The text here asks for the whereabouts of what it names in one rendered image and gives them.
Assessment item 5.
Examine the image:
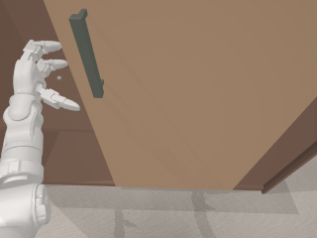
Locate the left robot hand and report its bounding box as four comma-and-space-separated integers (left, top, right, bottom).
13, 40, 80, 111

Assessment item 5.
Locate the wardrobe door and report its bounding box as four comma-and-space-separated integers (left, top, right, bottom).
237, 97, 317, 185
44, 0, 317, 190

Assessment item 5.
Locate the left robot upper arm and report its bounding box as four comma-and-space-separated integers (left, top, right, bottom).
0, 182, 52, 238

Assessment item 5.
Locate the robot left forearm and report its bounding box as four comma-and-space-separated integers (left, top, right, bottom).
0, 93, 44, 190

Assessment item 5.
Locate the handle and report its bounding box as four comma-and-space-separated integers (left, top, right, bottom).
68, 8, 104, 98

